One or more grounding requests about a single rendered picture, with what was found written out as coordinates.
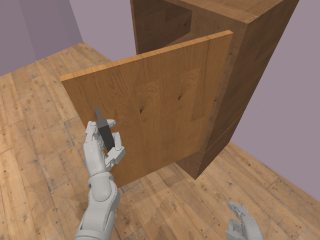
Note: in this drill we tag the robot left forearm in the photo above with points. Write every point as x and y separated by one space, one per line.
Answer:
103 198

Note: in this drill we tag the handle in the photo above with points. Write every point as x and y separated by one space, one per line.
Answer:
104 130

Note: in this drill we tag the robot left hand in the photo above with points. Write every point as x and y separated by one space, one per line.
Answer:
94 146

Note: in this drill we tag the cupboard door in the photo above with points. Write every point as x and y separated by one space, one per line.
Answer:
161 101

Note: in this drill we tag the robot right hand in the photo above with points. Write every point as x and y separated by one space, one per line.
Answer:
248 229

